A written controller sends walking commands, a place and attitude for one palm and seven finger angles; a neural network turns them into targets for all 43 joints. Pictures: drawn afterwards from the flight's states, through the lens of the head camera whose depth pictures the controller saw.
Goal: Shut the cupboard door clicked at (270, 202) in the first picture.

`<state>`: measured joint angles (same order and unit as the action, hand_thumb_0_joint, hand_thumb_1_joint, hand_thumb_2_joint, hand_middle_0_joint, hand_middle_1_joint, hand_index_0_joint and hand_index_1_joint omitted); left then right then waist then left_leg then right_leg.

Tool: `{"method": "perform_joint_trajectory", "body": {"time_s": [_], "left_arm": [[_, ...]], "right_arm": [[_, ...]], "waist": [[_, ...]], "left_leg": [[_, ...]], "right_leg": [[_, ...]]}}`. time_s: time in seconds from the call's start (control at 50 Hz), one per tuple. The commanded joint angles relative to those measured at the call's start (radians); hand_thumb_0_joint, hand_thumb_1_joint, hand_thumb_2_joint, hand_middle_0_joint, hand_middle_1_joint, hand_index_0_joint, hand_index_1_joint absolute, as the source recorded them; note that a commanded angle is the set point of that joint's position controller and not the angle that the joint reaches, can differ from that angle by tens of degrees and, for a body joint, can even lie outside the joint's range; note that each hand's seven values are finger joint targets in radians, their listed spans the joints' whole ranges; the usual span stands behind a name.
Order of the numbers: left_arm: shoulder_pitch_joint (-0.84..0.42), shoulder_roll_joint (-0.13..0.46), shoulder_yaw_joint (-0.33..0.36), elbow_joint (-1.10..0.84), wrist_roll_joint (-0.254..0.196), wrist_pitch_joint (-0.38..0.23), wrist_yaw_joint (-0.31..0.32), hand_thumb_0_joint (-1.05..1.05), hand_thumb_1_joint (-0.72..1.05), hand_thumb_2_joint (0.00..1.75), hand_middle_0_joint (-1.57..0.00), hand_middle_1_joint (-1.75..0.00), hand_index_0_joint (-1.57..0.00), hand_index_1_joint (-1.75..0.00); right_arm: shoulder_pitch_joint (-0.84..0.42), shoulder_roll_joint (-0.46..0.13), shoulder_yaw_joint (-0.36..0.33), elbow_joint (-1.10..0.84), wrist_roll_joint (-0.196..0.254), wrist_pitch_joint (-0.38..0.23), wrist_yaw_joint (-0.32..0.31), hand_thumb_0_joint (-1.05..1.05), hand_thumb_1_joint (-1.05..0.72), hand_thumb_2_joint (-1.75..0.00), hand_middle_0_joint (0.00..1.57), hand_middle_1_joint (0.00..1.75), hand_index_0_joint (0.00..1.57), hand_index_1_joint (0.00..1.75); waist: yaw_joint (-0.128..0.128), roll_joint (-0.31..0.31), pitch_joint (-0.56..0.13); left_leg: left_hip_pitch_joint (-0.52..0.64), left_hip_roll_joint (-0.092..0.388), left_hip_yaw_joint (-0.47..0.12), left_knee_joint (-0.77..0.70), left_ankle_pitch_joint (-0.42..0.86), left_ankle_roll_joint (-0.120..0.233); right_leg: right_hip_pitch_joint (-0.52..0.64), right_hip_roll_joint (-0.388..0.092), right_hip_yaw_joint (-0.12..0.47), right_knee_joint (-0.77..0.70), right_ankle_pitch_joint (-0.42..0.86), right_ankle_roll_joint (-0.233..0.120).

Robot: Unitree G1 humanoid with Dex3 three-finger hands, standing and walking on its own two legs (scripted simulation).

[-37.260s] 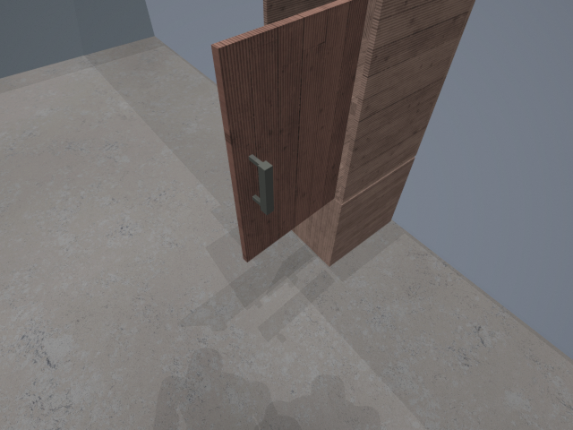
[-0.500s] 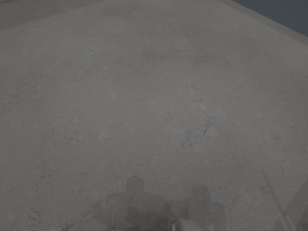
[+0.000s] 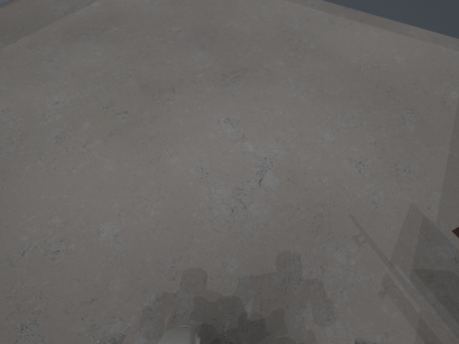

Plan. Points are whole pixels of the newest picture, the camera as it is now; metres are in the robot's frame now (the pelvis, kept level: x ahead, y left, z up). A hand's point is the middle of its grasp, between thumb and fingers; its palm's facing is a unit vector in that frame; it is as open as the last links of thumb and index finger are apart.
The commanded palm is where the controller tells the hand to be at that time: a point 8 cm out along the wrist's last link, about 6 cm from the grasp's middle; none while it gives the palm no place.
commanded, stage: turn to face it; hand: left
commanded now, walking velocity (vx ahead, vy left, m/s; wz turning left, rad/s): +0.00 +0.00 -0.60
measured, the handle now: out of the picture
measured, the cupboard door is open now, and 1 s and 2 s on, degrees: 58 58 58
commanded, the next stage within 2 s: take the last steps up to it in 1.60 s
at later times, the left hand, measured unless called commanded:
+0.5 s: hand (160, 299) +0.21 +0.16 -0.16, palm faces -0.31 -0.91 -0.26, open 7.4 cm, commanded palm none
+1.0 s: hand (174, 285) +0.24 +0.14 -0.18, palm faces -0.54 -0.83 -0.17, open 7.4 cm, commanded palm none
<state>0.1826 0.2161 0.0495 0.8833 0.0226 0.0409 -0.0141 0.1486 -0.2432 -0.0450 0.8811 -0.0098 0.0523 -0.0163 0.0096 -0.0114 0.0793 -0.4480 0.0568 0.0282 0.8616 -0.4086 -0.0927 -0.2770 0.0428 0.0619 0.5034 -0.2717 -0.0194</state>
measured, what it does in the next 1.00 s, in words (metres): steps on the spot, turning right: left foot, then right foot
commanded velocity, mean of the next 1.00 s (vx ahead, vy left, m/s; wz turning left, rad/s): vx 0.00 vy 0.00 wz -0.60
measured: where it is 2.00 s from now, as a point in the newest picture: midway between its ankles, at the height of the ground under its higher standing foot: outside the picture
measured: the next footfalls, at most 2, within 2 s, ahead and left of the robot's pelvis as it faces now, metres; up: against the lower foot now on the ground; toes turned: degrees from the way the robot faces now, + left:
left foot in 0.08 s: +0.05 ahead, +0.13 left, +0.00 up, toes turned +0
right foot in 0.50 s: +0.02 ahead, -0.14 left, +0.00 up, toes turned -24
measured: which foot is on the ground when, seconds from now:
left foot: up 0.00-0.06, down 0.08-0.48, up 0.50-0.86, down 0.88-1.00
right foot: down 0.00-0.08, up 0.10-0.48, down 0.50-0.88, up 0.90-1.00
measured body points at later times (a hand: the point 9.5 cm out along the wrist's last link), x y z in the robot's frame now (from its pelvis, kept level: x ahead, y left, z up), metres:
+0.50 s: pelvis +0.02 -0.01 -0.01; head +0.06 -0.03 +0.43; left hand +0.23 +0.21 -0.14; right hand -0.03 -0.27 -0.16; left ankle +0.02 +0.13 -0.73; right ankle -0.01 -0.12 -0.74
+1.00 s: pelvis +0.06 +0.01 +0.00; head +0.13 +0.01 +0.45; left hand +0.27 +0.18 -0.16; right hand +0.00 -0.26 -0.11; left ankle +0.11 +0.09 -0.74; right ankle -0.04 -0.09 -0.66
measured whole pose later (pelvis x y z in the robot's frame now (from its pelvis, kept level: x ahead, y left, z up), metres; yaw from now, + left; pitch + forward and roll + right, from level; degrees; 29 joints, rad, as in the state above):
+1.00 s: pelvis +0.06 +0.01 +0.00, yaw -36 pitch +2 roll -3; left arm 0.18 0.27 0.08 0.91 0.02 0.08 -0.03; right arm 0.17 -0.19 0.00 0.85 -0.03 0.01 -0.03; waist 0.02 -0.05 0.08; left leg -0.28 0.07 0.11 0.55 -0.31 0.03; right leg -0.48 0.05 0.03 1.06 -0.49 0.05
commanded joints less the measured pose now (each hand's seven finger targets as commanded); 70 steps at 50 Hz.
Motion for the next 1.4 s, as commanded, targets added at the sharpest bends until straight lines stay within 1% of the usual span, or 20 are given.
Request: {"method": "perform_joint_trajectory", "body": {"time_s": [0.0,0.02,0.06,0.08,0.18,0.4,0.44,0.46,0.48,0.52,0.58,0.74,0.82,0.86,1.02,1.26,1.28,1.3,1.32,1.38], "left_arm": [[-0.030,0.223,0.071,-0.073,-0.003,-0.011,0.019,0.00,0.90,0.90,-0.20,-0.30,-0.20,-0.30],[-0.041,0.198,0.066,-0.073,-0.008,-0.006,0.018,0.00,0.90,0.90,-0.20,-0.30,-0.20,-0.30],[0.010,0.115,0.047,-0.107,-0.016,-0.002,0.004,0.00,0.90,0.90,-0.20,-0.30,-0.20,-0.30],[-0.020,0.138,0.051,-0.100,-0.002,0.005,0.005,0.00,0.90,0.90,-0.20,-0.30,-0.20,-0.30],[-0.039,0.103,0.054,-0.078,-0.006,0.015,-0.021,0.00,0.90,0.90,-0.20,-0.30,-0.20,-0.30],[-0.076,0.089,0.044,-0.097,-0.002,0.008,-0.029,0.00,0.90,0.90,-0.20,-0.30,-0.20,-0.30],[0.059,0.152,0.056,-0.059,0.002,-0.005,-0.021,0.00,0.90,0.90,-0.20,-0.30,-0.20,-0.30],[0.128,0.265,0.077,-0.039,0.010,-0.022,-0.007,0.00,0.90,0.90,-0.20,-0.30,-0.20,-0.30],[0.164,0.312,0.078,-0.023,-0.008,-0.022,0.005,0.00,0.90,0.90,-0.20,-0.30,-0.20,-0.30],[0.059,0.274,0.079,-0.051,-0.006,-0.013,0.028,0.00,0.90,0.90,-0.20,-0.30,-0.20,-0.30],[-0.054,0.205,0.052,-0.089,-0.006,-0.019,0.022,0.00,0.90,0.90,-0.20,-0.30,-0.20,-0.30],[0.004,0.231,0.064,-0.064,0.003,-0.019,0.016,0.00,0.90,0.90,-0.20,-0.30,-0.20,-0.30],[-0.051,0.209,0.064,-0.070,-0.006,-0.007,0.016,0.00,0.90,0.90,-0.20,-0.30,-0.20,-0.30],[-0.009,0.109,0.046,-0.106,-0.020,0.002,0.001,0.00,0.90,0.90,-0.20,-0.30,-0.20,-0.30],[-0.043,0.103,0.052,-0.068,-0.005,0.016,-0.024,0.00,0.90,0.90,-0.20,-0.30,-0.20,-0.30],[-0.031,0.096,0.040,-0.059,-0.002,0.002,-0.018,0.00,0.90,0.90,-0.20,-0.30,-0.20,-0.30],[0.064,0.144,0.049,-0.031,0.002,-0.008,-0.011,0.00,0.90,0.90,-0.20,-0.30,-0.20,-0.30],[0.124,0.252,0.067,-0.012,0.011,-0.024,0.004,0.00,0.90,0.90,-0.20,-0.30,-0.20,-0.30],[0.154,0.291,0.067,0.001,-0.007,-0.024,0.016,0.00,0.90,0.90,-0.20,-0.30,-0.20,-0.30],[0.014,0.209,0.053,-0.028,-0.007,-0.024,0.036,0.00,0.90,0.90,-0.20,-0.30,-0.20,-0.30]], "right_arm": [[0.080,-0.086,-0.016,-0.067,0.007,-0.042,-0.015,0.00,-0.90,-0.90,0.20,0.30,0.20,0.30],[0.115,-0.104,-0.019,-0.052,0.006,-0.049,-0.016,0.00,-0.90,-0.90,0.20,0.30,0.20,0.30],[0.156,-0.257,-0.042,-0.066,-0.015,-0.056,-0.022,0.00,-0.90,-0.90,0.20,0.30,0.20,0.30],[0.154,-0.244,-0.039,-0.058,-0.023,-0.055,-0.031,0.00,-0.90,-0.90,0.20,0.30,0.20,0.30],[0.098,-0.166,-0.024,-0.074,-0.021,-0.060,-0.033,0.00,-0.90,-0.90,0.20,0.30,0.20,0.30],[0.097,-0.205,-0.055,-0.029,-0.021,-0.047,-0.010,0.00,-0.90,-0.90,0.20,0.30,0.20,0.30],[0.073,-0.194,-0.057,-0.038,-0.009,-0.044,-0.002,0.00,-0.90,-0.90,0.20,0.30,0.20,0.30],[0.062,-0.116,-0.037,-0.075,-0.001,-0.041,0.004,0.00,-0.90,-0.90,0.20,0.30,0.20,0.30],[0.019,-0.109,-0.024,-0.110,0.000,-0.029,-0.003,0.00,-0.90,-0.90,0.20,0.30,0.20,0.30],[-0.009,-0.116,-0.026,-0.099,0.001,-0.015,-0.016,0.00,-0.90,-0.90,0.20,0.30,0.20,0.30],[0.049,-0.111,-0.025,-0.054,-0.009,-0.015,-0.002,0.00,-0.90,-0.90,0.20,0.30,0.20,0.30],[0.014,-0.086,-0.017,-0.082,0.000,-0.027,-0.004,0.00,-0.90,-0.90,0.20,0.30,0.20,0.30],[0.118,-0.097,-0.020,-0.054,0.006,-0.042,-0.015,0.00,-0.90,-0.90,0.20,0.30,0.20,0.30],[0.151,-0.254,-0.043,-0.064,-0.018,-0.056,-0.020,0.00,-0.90,-0.90,0.20,0.30,0.20,0.30],[0.131,-0.157,-0.023,-0.056,-0.015,-0.064,-0.032,0.00,-0.90,-0.90,0.20,0.30,0.20,0.30],[0.115,-0.196,-0.050,0.002,-0.017,-0.048,-0.010,0.00,-0.90,-0.90,0.20,0.30,0.20,0.30],[0.103,-0.183,-0.050,-0.005,-0.008,-0.047,-0.004,0.00,-0.90,-0.90,0.20,0.30,0.20,0.30],[0.093,-0.102,-0.031,-0.039,0.001,-0.044,0.001,0.00,-0.90,-0.90,0.20,0.30,0.20,0.30],[0.067,-0.095,-0.020,-0.065,0.001,-0.029,-0.005,0.00,-0.90,-0.90,0.20,0.30,0.20,0.30],[0.060,-0.100,-0.021,-0.020,-0.004,-0.018,-0.015,0.00,-0.90,-0.90,0.20,0.30,0.20,0.30]], "waist": [[-0.034,-0.129,-0.169],[-0.049,-0.076,-0.179],[-0.047,0.345,-0.196],[-0.062,0.312,-0.172],[-0.023,0.183,-0.134],[-0.029,0.234,-0.109],[0.047,0.103,-0.152],[0.080,-0.239,-0.175],[0.092,-0.274,-0.169],[0.052,-0.252,-0.120],[-0.017,-0.162,-0.125],[0.009,-0.129,-0.148],[-0.049,-0.113,-0.160],[-0.046,0.333,-0.163],[-0.032,0.177,-0.145],[-0.001,0.198,-0.123],[0.045,0.094,-0.159],[0.071,-0.238,-0.183],[0.079,-0.237,-0.166],[0.016,-0.204,-0.111]], "left_leg": [[0.148,-0.030,0.003,-0.308,0.119,0.014],[0.277,-0.001,-0.013,-0.454,0.222,0.022],[0.441,0.406,-0.356,-0.557,0.513,0.208],[0.402,0.430,-0.354,-0.539,0.609,0.248],[0.435,0.283,-0.045,-0.463,0.819,0.214],[0.345,0.316,0.104,-0.388,0.596,0.173],[0.209,0.264,0.165,-0.179,0.469,0.096],[-0.046,0.116,0.219,0.066,0.005,0.030],[-0.150,0.036,0.093,0.252,-0.283,0.013],[-0.209,0.066,-0.033,0.367,-0.170,0.017],[-0.109,0.069,-0.016,0.293,0.008,0.000],[-0.015,-0.006,0.006,-0.050,-0.016,0.002],[0.257,-0.022,-0.001,-0.403,0.181,0.020],[0.420,0.354,-0.361,-0.594,0.282,0.168],[0.475,0.272,-0.001,-0.463,0.838,0.197],[0.300,0.300,0.115,-0.340,0.577,0.147],[0.214,0.256,0.161,-0.203,0.472,0.098],[-0.042,0.101,0.219,0.027,-0.001,0.034],[-0.122,0.037,0.102,0.209,-0.272,0.019],[-0.183,0.066,-0.038,0.352,-0.105,0.017]], "right_leg": [[0.087,-0.221,0.266,-0.026,0.459,-0.123],[0.003,-0.174,0.235,0.032,0.369,-0.072],[-0.269,0.022,-0.018,0.402,-0.353,0.038],[-0.295,-0.012,0.012,0.582,-0.364,0.053],[-0.316,-0.070,-0.055,0.665,-0.198,0.084],[-0.064,-0.052,-0.175,0.178,-0.086,0.037],[0.189,-0.080,-0.128,-0.052,0.139,0.000],[0.362,-0.322,0.201,-0.139,0.406,-0.095],[0.304,-0.451,0.344,-0.142,0.671,-0.191],[0.200,-0.398,0.356,-0.186,0.389,-0.212],[0.102,-0.271,0.153,-0.167,0.335,-0.148],[0.131,-0.255,0.263,-0.123,0.391,-0.175],[-0.031,-0.189,0.277,-0.024,0.308,-0.087],[-0.298,0.038,0.035,0.305,-0.255,0.026],[-0.334,-0.070,-0.070,0.650,-0.151,0.088],[0.042,-0.048,-0.170,0.049,0.019,0.020],[0.198,-0.096,-0.106,-0.076,0.163,-0.004],[0.371,-0.338,0.215,-0.143,0.455,-0.099],[0.296,-0.465,0.308,-0.141,0.704,-0.197],[0.191,-0.361,0.228,-0.166,0.468,-0.201]]}}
